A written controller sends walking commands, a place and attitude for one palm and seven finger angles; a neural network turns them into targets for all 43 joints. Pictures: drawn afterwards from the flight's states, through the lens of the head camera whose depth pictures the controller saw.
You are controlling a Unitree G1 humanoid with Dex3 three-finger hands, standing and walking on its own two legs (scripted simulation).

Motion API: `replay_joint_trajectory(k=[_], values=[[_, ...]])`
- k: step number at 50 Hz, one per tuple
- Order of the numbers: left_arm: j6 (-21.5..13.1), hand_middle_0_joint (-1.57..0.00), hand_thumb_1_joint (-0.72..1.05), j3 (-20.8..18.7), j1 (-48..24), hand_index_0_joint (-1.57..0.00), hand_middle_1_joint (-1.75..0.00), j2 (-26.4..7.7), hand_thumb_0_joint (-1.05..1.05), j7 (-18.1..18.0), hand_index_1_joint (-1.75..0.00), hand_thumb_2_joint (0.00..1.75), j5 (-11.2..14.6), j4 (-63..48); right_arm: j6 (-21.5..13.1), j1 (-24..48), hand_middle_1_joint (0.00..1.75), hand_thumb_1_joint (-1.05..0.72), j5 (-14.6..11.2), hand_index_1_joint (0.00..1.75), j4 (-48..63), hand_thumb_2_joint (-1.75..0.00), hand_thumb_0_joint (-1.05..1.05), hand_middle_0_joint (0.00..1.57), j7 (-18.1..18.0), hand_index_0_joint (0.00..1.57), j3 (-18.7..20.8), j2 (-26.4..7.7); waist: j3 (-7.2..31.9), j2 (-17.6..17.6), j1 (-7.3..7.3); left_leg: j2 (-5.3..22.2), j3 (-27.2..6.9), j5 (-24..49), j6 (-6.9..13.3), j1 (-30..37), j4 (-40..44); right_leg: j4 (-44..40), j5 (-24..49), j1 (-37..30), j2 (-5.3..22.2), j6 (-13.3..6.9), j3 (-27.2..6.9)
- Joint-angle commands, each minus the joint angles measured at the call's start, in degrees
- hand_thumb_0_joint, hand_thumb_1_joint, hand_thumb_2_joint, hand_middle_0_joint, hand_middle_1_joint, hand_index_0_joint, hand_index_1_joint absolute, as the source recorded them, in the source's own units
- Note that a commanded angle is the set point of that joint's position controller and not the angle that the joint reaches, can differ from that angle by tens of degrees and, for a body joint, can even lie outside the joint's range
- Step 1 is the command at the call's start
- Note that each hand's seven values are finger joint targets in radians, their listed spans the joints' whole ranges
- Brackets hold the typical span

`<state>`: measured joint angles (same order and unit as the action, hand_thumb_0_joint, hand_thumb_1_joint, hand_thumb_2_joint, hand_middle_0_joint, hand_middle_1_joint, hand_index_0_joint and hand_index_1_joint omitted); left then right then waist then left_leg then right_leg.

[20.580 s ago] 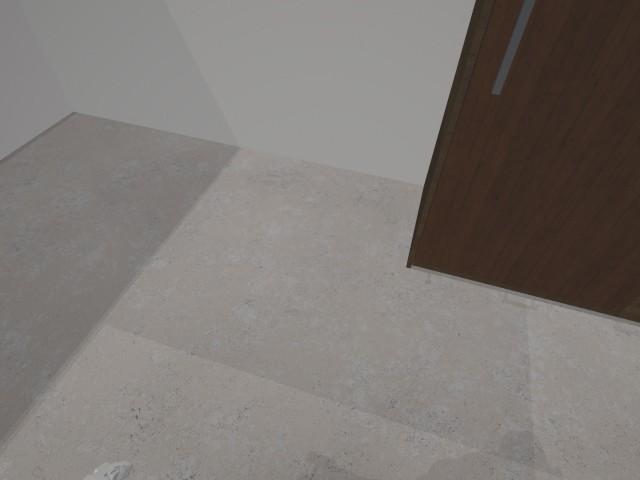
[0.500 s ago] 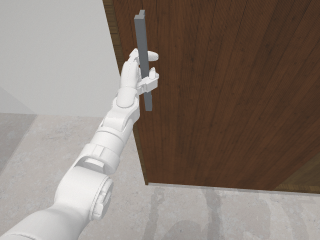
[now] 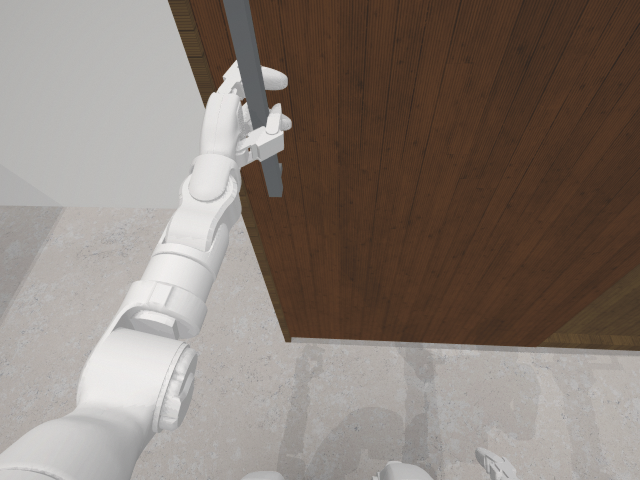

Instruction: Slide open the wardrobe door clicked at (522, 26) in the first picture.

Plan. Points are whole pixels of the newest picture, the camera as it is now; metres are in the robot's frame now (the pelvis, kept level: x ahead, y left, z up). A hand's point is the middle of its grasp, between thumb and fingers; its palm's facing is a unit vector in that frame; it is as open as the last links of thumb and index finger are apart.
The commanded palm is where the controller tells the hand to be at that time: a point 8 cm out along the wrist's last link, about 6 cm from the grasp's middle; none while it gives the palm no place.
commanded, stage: step sideways, sliding the door along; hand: left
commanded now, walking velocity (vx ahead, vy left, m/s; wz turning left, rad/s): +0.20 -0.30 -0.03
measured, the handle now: (262, 106) +0.51 +0.10 +0.17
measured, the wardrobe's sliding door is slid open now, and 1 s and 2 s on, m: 0.00 0.07 0.31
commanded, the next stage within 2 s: none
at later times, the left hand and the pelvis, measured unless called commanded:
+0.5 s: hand (293, 131) +0.48 +0.05 +0.16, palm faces +0.27 -0.96 -0.10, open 6.2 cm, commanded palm +0.45 +0.02 +0.17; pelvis +0.07 -0.16 -0.02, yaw +7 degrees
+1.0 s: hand (352, 127) +0.48 -0.02 +0.16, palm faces +0.44 -0.90 -0.02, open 6.4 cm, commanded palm +0.44 -0.09 +0.16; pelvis +0.18 -0.24 -0.01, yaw +9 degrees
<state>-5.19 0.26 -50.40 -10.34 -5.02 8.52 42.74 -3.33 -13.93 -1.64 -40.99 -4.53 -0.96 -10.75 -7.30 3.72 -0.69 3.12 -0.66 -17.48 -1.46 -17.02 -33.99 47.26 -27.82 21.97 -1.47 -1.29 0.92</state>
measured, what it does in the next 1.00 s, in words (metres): steps to the right: right foot, then left foot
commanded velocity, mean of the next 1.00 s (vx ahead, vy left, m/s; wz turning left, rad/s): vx -0.09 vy -0.08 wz -0.23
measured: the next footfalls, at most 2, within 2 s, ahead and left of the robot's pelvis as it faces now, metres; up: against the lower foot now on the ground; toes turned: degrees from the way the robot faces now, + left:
right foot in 0.52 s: +0.20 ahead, -0.31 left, +0.00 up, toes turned +4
left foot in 0.72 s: +0.10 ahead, -0.08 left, +0.00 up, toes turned +19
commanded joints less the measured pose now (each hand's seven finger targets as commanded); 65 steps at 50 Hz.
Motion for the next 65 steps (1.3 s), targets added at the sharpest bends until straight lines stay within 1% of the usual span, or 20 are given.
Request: replay_joint_trajectory(k=[1, 6, 10, 12, 13, 14, 24, 28, 32, 34, 36, 37, 41, 48, 52, 54, 57, 60, 62, 65], values=[[-6.1, -0.45, 0.9, 9.4, -36.8, -0.45, -1.4, 7.2, 0.0, 3.4, -1.4, 0.9, -1.9, -21.9, -1.8, 3.1, 0.3, -0.9, -0.6, 0.3, 7.7, -0.9, 0.0, 0.2, -0.4, 0.2, 2.5, -8.4, 26.1, 3.7, -4.02, 13.6, -7.9, 27.2, 9.5, 16.6, 0.5, -13.1, 8.6, -7.8, 0.7, -0.6, 1.9], [-5.0, -0.45, 0.9, 13.0, -32.9, -0.45, -1.4, 9.3, 0.0, 3.1, -1.4, 0.9, -4.0, -25.6, -2.7, 8.9, 0.3, -0.9, -1.7, 0.3, 8.3, -0.9, 0.0, 0.2, -1.4, 0.2, 2.5, -6.1, 21.7, -18.3, -0.74, -3.2, 1.3, -14.8, 1.3, -10.8, -23.0, -25.9, 29.0, -23.0, 18.6, -10.8, -19.0], [-7.3, -0.45, 0.9, 14.4, -35.0, -0.45, -1.4, 11.1, 0.0, 2.8, -1.4, 0.9, -4.4, -34.4, -4.3, 6.9, 0.3, -0.9, 0.1, 0.3, 6.2, -0.9, 0.0, 0.2, -1.1, 0.2, 2.5, -4.9, 22.7, -10.0, -3.19, 2.4, 2.9, 0.7, 1.8, 5.6, 2.0, -7.4, 57.2, -18.3, 12.6, -5.3, -2.8], [-8.7, -0.45, 0.9, 17.1, -33.8, -0.45, -1.4, 12.5, 0.0, 3.4, -1.4, 0.9, -3.2, -39.1, -4.0, 5.1, 0.3, -0.9, 0.7, 0.3, 7.2, -0.9, 0.0, 0.2, -0.2, 0.2, 4.8, -9.2, 29.4, 8.6, -4.69, 23.0, -20.0, 60.0, 9.6, 38.9, 7.8, 17.9, 10.1, 14.0, 2.1, 1.8, 1.0], [-8.8, -0.45, 0.9, 17.4, -32.6, -0.45, -1.4, 12.4, 0.0, 4.1, -1.4, 0.9, -2.7, -39.8, -3.7, 4.5, 0.3, -0.9, 0.2, 0.3, 7.5, -0.9, 0.0, 0.2, 2.1, 0.2, 4.9, -9.5, 33.2, 5.5, -3.47, 29.3, -25.9, 69.4, 13.9, 42.6, 2.4, 25.2, -5.3, 17.4, 3.2, 0.4, -6.5], [-8.3, -0.45, 0.9, 14.1, -33.3, -0.45, -1.4, 11.1, 0.0, 4.5, -1.4, 0.9, -2.5, -37.9, -2.8, 7.9, 0.3, -0.9, -0.2, 0.3, 8.5, -0.9, 0.0, 0.2, 4.0, 0.2, 6.1, -11.4, 32.0, -0.3, -2.19, 30.1, -18.8, 60.9, 14.4, 40.6, 1.6, 26.0, -3.9, 18.1, 5.7, -1.2, -10.7], [-7.5, -0.45, 0.9, 13.9, -21.2, -0.45, -1.4, 7.6, 0.0, 4.9, -1.4, 0.9, -4.3, -51.1, -5.4, 9.6, 0.3, -0.9, -1.7, 0.3, 14.2, -0.9, 0.0, 0.2, 3.5, 0.2, 5.1, -8.3, 26.9, 12.1, -2.01, 12.6, 6.7, 43.8, 3.3, 23.9, -6.8, -12.7, 20.6, -8.3, 0.8, 2.6, 6.8], [-5.7, -0.45, 0.9, 7.7, -10.1, -0.45, -1.4, -1.2, 0.0, 2.8, -1.4, 0.9, -6.1, -54.3, -6.7, 11.8, 0.3, -0.9, -1.6, 0.3, 13.6, -0.9, 0.0, 0.2, 1.2, 0.2, 4.4, -4.9, 28.5, -20.2, 1.46, -2.9, 3.0, -21.3, -1.4, -7.7, -30.5, -14.0, 88.9, -29.7, 21.1, -5.1, -15.0], [-6.6, -0.45, 0.9, 14.5, -7.8, -0.45, -1.4, 7.5, 0.0, 2.1, -1.4, 0.9, -4.4, -66.6, -8.6, 12.9, 0.3, -0.9, -1.6, 0.3, 12.4, -0.9, 0.0, 0.2, 0.5, 0.2, 2.6, -3.9, 27.6, -15.7, -1.12, -0.6, 0.9, -14.0, 0.7, -5.6, -9.6, -7.6, 82.5, -29.1, 17.9, -5.2, -9.4], [-8.5, -0.45, 0.9, 15.4, -6.2, -0.45, -1.4, 8.3, 0.0, 1.6, -1.4, 0.9, -4.5, -68.5, -7.8, 12.5, 0.3, -0.9, -1.0, 0.3, 13.1, -0.9, 0.0, 0.2, 0.9, 0.2, 3.5, -5.0, 30.3, -16.5, -2.25, 2.5, 4.9, 13.1, 0.7, 11.0, 5.8, -1.8, 69.2, -20.4, 13.1, -1.2, -3.4], [-9.3, -0.45, 0.9, 18.4, -4.8, -0.45, -1.4, 10.0, 0.0, 2.0, -1.4, 0.9, -4.0, -72.4, -7.4, 12.3, 0.3, -0.9, -1.2, 0.3, 16.1, -0.9, 0.0, 0.2, 2.7, 0.2, 5.6, -8.7, 33.6, 4.6, -0.3, 22.7, -10.7, 71.4, 9.7, 37.5, 3.4, 10.5, 4.5, 8.1, 5.9, 2.8, -0.7], [-9.6, -0.45, 0.9, 19.5, -3.7, -0.45, -1.4, 12.4, 0.0, 2.6, -1.4, 0.9, -4.9, -69.5, -7.6, 10.5, 0.3, -0.9, -1.6, 0.3, 15.9, -0.9, 0.0, 0.2, 4.7, 0.2, 5.7, -8.1, 35.5, 2.9, 0.54, 23.4, -7.3, 74.6, 12.5, 38.9, -0.1, 16.7, -5.2, 10.6, 4.8, 1.5, -3.4], [-9.3, -0.45, 0.9, 22.7, -4.2, -0.45, -1.4, 13.7, 0.0, 2.8, -1.4, 0.9, -5.9, -77.2, -10.2, 10.4, 0.3, -0.9, -1.2, 0.3, 16.4, -0.9, 0.0, 0.2, 5.8, 0.2, 4.6, -7.0, 28.1, 12.2, -1.12, 17.8, 4.2, 63.5, 8.3, 36.6, 0.4, 12.8, 1.6, 13.8, 5.0, 2.2, -0.4], [-7.4, -0.45, 0.9, 24.5, 10.6, -0.45, -1.4, 12.9, 0.0, 3.0, -1.4, 0.9, -6.1, -84.1, -11.1, 8.3, 0.3, -0.9, -0.6, 0.3, 19.5, -0.9, 0.0, 0.2, 6.4, 0.2, 2.0, -5.4, 25.2, 9.9, -1.43, 14.0, 11.0, 66.8, 4.8, 37.2, -8.2, -9.8, 17.3, 5.9, 1.1, 3.6, 6.9], [-7.5, -0.45, 0.9, 23.5, 19.7, -0.45, -1.4, 10.8, 0.0, 2.2, -1.4, 0.9, -7.4, -88.1, -11.2, 10.2, 0.3, -0.9, -1.4, 0.3, 20.2, -0.9, 0.0, 0.2, 5.5, 0.2, 1.1, -3.7, 26.5, -5.6, 0.06, 8.8, 11.2, 38.5, 2.5, 15.1, -23.1, -15.9, 66.0, -16.5, 10.2, 2.4, -0.9], [-6.9, -0.45, 0.9, 22.8, 28.6, -0.45, -1.4, 9.9, 0.0, 0.5, -1.4, 0.9, -8.0, -87.7, -9.9, 10.7, 0.3, -0.9, -0.8, 0.3, 21.0, -0.9, 0.0, 0.2, 4.6, 0.2, 2.8, -4.4, 25.7, -24.6, 3.11, -3.1, 3.6, -22.5, 0.2, -8.9, -32.8, -11.9, 108.6, -30.7, 21.0, -5.9, -22.2], [-8.4, -0.45, 0.9, 31.4, 32.1, -0.45, -1.4, 16.7, 0.0, 0.6, -1.4, 0.9, -7.6, -99.9, -10.2, 11.1, 0.3, -0.9, -1.2, 0.3, 21.3, -0.9, 0.0, 0.2, 5.3, 0.2, 0.9, -1.8, 26.7, -15.6, 0.5, -1.8, -1.3, -20.0, 1.4, -11.3, -19.2, -9.9, 94.9, -31.9, 20.6, -6.9, -18.6], [-10.7, -0.45, 0.9, 35.7, 37.4, -0.45, -1.4, 19.3, 0.0, 1.3, -1.4, 0.9, -8.7, -100.1, -9.3, 10.7, 0.3, -0.9, -0.5, 0.3, 20.7, -0.9, 0.0, 0.2, 6.6, 0.2, 2.1, -2.6, 27.2, -14.1, -1.9, 0.0, 5.1, 11.4, 0.1, 10.7, 1.9, -5.4, 69.9, -15.8, 10.6, -3.0, -8.0], [-12.1, -0.45, 0.9, 40.1, 40.7, -0.45, -1.4, 21.1, 0.0, 2.5, -1.4, 0.9, -8.0, -100.1, -9.5, 10.2, 0.3, -0.9, -0.8, 0.3, 22.3, -0.9, 0.0, 0.2, 7.8, 0.2, 3.7, -5.4, 30.9, 2.6, 0.16, 20.4, -7.6, 65.6, 8.3, 35.8, 2.9, 11.8, 5.9, 10.8, 4.4, 1.8, -2.0], [-13.2, -0.45, 0.9, 36.2, 38.0, -0.45, -1.4, 17.3, 0.0, 3.3, -1.4, 0.9, -10.8, -98.5, -9.7, 8.4, 0.3, -0.9, -0.6, 0.3, 24.4, -0.9, 0.0, 0.2, 7.9, 0.2, 4.0, -7.5, 26.3, 1.3, 0.17, 22.9, -1.1, 72.3, 10.6, 34.7, 1.4, 22.2, -6.1, 19.8, 3.7, 1.7, -2.5]])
